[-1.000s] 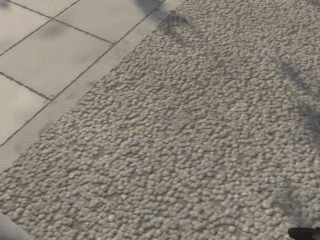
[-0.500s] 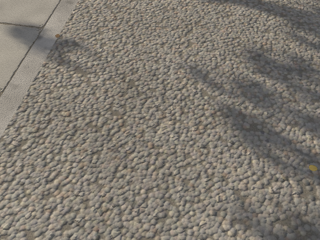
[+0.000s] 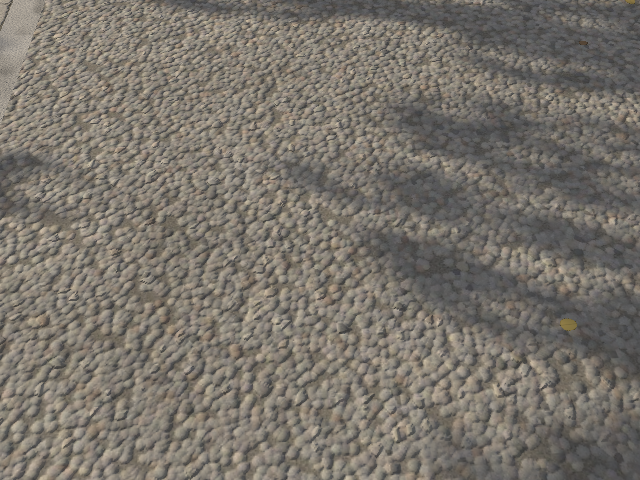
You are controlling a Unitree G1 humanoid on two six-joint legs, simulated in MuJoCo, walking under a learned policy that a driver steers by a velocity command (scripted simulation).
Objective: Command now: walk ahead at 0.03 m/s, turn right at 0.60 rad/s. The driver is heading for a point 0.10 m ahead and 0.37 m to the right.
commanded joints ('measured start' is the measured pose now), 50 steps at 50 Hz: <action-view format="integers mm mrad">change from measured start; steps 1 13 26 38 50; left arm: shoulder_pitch -31 -18 95 78 79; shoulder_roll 158 86 287 169 115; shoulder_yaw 45 34 79 35 1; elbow -77 -60 -77 -16 -26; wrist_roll -5 -26 14 -14 -41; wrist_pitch -5 13 -1 -63 -96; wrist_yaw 2 -1 -16 6 -1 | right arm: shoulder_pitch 42 46 28 -56 287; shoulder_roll -94 -115 -79 -93 -195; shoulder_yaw -31 -44 -43 -55 -77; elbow -59 -95 -129 -111 -22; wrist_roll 4 -16 -30 8 1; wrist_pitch -20 2 -6 -71 -119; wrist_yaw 8 -32 -5 23 40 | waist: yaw -23 -55 -6 14 -92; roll -175 151 -325 -167 187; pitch -173 -62 -161 -57 -1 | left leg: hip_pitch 102 386 -213 -100 540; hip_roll -26 250 29 7 404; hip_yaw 23 -24 186 48 -630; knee -120 -451 295 -64 -584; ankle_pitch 17 416 -333 107 -444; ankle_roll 22 269 -15 12 339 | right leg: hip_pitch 138 -260 451 277 -435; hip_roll -236 -87 -512 -272 -75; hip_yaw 325 -99 374 248 50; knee -132 618 -121 -272 598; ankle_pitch -45 -246 539 -305 -449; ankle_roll -160 143 -298 -186 0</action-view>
